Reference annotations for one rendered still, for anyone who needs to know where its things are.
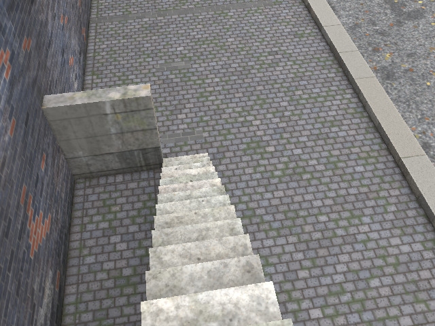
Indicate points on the stairs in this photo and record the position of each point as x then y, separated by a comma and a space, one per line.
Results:
202, 268

